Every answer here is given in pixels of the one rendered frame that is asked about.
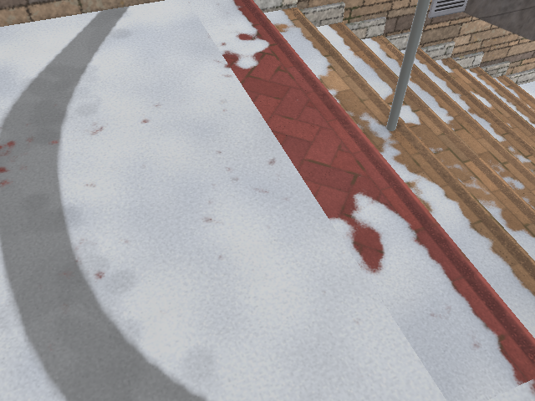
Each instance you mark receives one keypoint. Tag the stairs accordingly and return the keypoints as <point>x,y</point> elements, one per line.
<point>464,144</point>

